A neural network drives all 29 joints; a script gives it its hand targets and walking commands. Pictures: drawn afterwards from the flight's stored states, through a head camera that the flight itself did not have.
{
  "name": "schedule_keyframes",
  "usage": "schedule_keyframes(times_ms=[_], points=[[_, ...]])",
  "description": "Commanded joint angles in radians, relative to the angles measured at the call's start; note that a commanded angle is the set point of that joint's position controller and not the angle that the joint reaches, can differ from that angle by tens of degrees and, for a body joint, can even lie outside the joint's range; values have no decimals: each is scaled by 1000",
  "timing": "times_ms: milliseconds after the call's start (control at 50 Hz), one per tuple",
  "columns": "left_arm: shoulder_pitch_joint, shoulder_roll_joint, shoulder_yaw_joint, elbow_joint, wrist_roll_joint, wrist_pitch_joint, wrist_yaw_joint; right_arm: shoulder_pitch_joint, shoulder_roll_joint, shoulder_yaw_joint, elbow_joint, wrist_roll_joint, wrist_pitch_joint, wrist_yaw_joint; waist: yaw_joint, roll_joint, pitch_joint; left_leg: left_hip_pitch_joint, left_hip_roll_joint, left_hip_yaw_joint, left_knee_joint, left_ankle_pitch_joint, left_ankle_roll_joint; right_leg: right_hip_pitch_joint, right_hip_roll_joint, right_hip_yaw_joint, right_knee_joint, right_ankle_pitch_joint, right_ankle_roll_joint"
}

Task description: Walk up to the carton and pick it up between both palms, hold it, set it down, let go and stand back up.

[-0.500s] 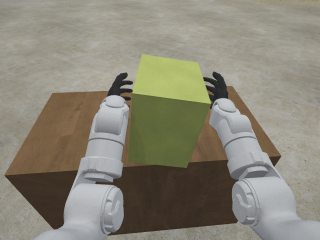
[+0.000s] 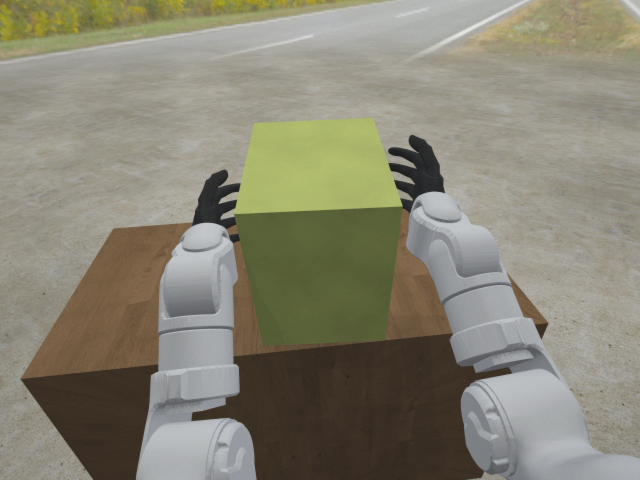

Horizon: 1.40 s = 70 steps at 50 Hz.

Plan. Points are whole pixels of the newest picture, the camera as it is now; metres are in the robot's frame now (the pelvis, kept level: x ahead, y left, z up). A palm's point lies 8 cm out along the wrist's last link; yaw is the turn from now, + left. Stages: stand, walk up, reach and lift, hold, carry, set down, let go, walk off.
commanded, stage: hold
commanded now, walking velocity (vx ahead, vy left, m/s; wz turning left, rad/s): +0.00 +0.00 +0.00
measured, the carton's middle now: (318, 230) +0.40 +0.01 +0.19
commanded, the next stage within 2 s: none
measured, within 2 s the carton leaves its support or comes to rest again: neither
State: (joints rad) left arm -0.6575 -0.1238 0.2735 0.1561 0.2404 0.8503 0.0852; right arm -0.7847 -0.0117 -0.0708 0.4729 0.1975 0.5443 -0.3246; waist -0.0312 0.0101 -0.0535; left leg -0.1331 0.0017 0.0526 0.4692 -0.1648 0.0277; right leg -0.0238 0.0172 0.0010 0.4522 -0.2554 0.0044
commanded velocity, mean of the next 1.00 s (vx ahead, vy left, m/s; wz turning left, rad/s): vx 0.00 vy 0.00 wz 0.00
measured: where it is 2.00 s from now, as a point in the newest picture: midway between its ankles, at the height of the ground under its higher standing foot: outside the picture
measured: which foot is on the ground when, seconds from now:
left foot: down 0.00-1.00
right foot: down 0.00-1.00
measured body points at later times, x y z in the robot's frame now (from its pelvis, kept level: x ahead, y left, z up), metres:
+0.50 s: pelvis -0.01 +0.01 +0.00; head -0.07 +0.07 +0.44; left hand +0.39 +0.15 +0.22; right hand +0.39 -0.11 +0.21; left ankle +0.07 +0.09 -0.74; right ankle +0.01 -0.12 -0.74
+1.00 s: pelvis +0.01 -0.01 +0.00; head -0.07 -0.01 +0.44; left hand +0.38 +0.12 +0.23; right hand +0.39 -0.14 +0.23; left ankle +0.07 +0.09 -0.74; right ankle +0.01 -0.12 -0.74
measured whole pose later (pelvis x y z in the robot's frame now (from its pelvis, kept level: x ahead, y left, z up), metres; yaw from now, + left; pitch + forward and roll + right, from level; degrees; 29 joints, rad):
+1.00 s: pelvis +0.01 -0.01 +0.00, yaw +0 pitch -8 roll -1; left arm -0.76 -0.09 0.25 0.32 0.33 0.79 0.07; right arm -0.82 -0.01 -0.11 0.62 0.17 0.48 -0.31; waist -0.03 0.02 -0.05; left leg -0.15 0.01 0.05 0.46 -0.17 0.03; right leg -0.05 0.02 0.00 0.45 -0.26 0.00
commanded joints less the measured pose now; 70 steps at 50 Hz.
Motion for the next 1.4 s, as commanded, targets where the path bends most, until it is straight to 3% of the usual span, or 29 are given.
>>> schedule_keyframes(times_ms=[0, 40, 60, 100, 140, 180, 220, 280, 300, 380, 460, 520, 540, 560, 600, 680, 740, 780, 800, 820, 860, 900, 920, 1040, 1060, 1160, 1180, 1260, 1380], points=[[-1062, -470, -311, 113, -50, -154, -217, -826, 640, 166, 152, -41, -94, 207, -101, -23, -142, 76, 9, -55, -241, -221, -18, -223, 27, -14, -225, -204, 10], [-1042, -440, -247, 227, -18, -148, -236, -879, 613, 114, 162, -72, -111, 215, -92, -70, -89, 37, 7, -35, -254, -286, -3, -203, 25, -15, -231, -236, 12], [-1041, -456, -249, 249, -10, -151, -242, -915, 603, 105, 145, -75, -126, 217, -94, -50, -133, 44, 4, -37, -247, -294, -2, -191, 22, -5, -224, -239, 10], [-976, -433, -187, 338, 10, -151, -252, -1031, 578, 94, 61, -62, -165, 208, -71, -125, -136, 157, -13, -37, -165, -264, 5, -324, -19, 1, -264, -309, -23], [-1052, -474, -211, 341, -31, -174, -243, -1156, 597, 128, -15, -29, -210, 208, -59, -136, -211, 240, -21, -45, -121, -208, 2, -415, -35, 9, -281, -321, -36], [-1105, -536, -257, 335, -70, -209, -214, -1242, 628, 129, -76, -14, -255, 218, -51, -87, -318, 301, -20, -59, -92, -190, -14, -474, -39, -9, -267, -307, -50], [-1159, -593, -310, 323, -102, -233, -187, -1302, 641, 143, -119, -15, -280, 221, -50, -90, -386, 345, -18, -66, -81, -182, -22, -500, -34, -16, -273, -285, -53], [-1185, -634, -375, 253, -120, -256, -139, -1243, 663, 159, -49, 0, -284, 232, -43, 44, -428, 280, 17, -76, -138, -164, -38, -403, 18, -46, -213, -155, -24], [-1144, -653, -373, 284, -108, -248, -132, -1229, 654, 147, -28, -7, -282, 237, -45, 50, -411, 211, 44, -89, -189, -222, -31, -313, 49, -68, -183, -121, -7], [-1071, -657, -426, 114, -118, -223, -110, -1140, 619, 210, -59, 68, -268, 225, -52, 106, -559, 334, 47, -94, -145, -4, -56, -218, 61, -51, -183, 68, -2], [-1009, -699, -460, 88, -101, -185, -109, -1075, 515, 166, -23, 99, -263, 226, -94, 213, -462, 321, 85, -135, -169, -9, -93, -229, 79, -69, -171, 39, -11], [-976, -730, -552, -71, -150, -177, -90, -1055, 512, 218, -138, 139, -271, 218, -113, 229, -562, 435, 87, -149, -94, 243, -122, -217, 82, -69, -166, 129, -16], [-947, -713, -551, -49, -146, -170, -90, -1039, 514, 233, -140, 136, -263, 209, -112, 238, -543, 464, 76, -145, -73, 322, -123, -247, 80, -72, -179, 115, -16], [-975, -758, -587, -60, -163, -164, -87, -1099, 515, 244, -194, 149, -269, 201, -125, 234, -564, 471, 80, -154, -62, 342, -127, -273, 87, -75, -183, 97, -16], [-871, -726, -549, -55, -152, -138, -92, -1061, 543, 280, -236, 156, -253, 189, -98, 165, -527, 479, 49, -125, -37, 415, -114, -253, 69, -63, -215, 124, -12], [-846, -689, -534, -80, -154, -125, -109, -1074, 610, 371, -312, 178, -223, 152, -89, 50, -551, 481, 24, -106, -23, 480, -78, -174, 66, -59, -207, 225, 16], [-889, -657, -531, -174, -178, -150, -120, -1064, 676, 449, -373, 203, -212, 130, -78, -19, -607, 450, 3, -95, -25, 514, -55, -94, 59, -51, -184, 377, 46], [-873, -633, -498, -95, -175, -157, -135, -1085, 699, 464, -376, 187, -203, 117, -63, -87, -543, 366, -14, -85, -53, 402, -31, -78, 51, -42, -191, 388, 61], [-871, -610, -490, -124, -177, -164, -139, -1094, 736, 509, -413, 206, -201, 110, -45, -122, -598, 360, -17, -77, -51, 410, -15, -12, 47, -30, -176, 488, 71], [-844, -628, -503, -127, -191, -168, -146, -1051, 741, 519, -428, 215, -195, 99, -61, -122, -601, 348, -25, -80, -47, 446, -24, 11, 49, -24, -166, 575, 81], [-842, -575, -462, -99, -162, -167, -164, -973, 742, 511, -344, 194, -159, 84, -72, -137, -522, 289, -37, -65, -80, 336, -12, 50, 35, -10, -172, 593, 91], [-870, -557, -424, -74, -147, -168, -180, -982, 755, 505, -334, 182, -156, 84, -47, -147, -483, 248, -43, -64, -97, 253, 0, 26, 31, -8, -172, 533, 98], [-833, -562, -420, -78, -138, -170, -184, -960, 757, 505, -299, 183, -152, 80, -51, -138, -472, 265, -37, -63, -96, 289, 0, 31, 34, -7, -171, 566, 97], [-919, -488, -292, 49, -40, -156, -227, -965, 682, 358, -59, 100, -137, 119, -37, -89, -255, 219, -22, -44, -160, 77, 9, -91, 33, -21, -221, 185, 69], [-950, -508, -316, 44, -46, -162, -228, -959, 674, 318, -41, 80, -141, 125, -63, -70, -227, 217, -14, -44, -165, 54, -4, -123, 33, -21, -226, 144, 60], [-1049, -493, -263, 188, -23, -177, -227, -1012, 633, 180, 61, -9, -162, 176, -67, -52, -161, 132, -2, -43, -213, -167, -1, -196, 33, -35, -240, -159, 19], [-1098, -492, -266, 191, -15, -183, -226, -995, 630, 134, 100, -29, -169, 190, -76, -19, -157, 119, -2, -37, -221, -218, -4, -223, 30, -35, -241, -190, 12], [-1129, -494, -261, 214, -4, -198, -216, -1000, 620, 86, 155, -53, -205, 220, -72, 25, -177, 107, 14, -45, -234, -269, -12, -214, 31, -39, -214, -189, 4], [-1138, -573, -357, 170, -54, -224, -161, -1076, 622, 109, 91, -15, -275, 246, -67, 98, -318, 182, 46, -82, -229, -229, -34, -221, 45, -53, -194, -103, 1]])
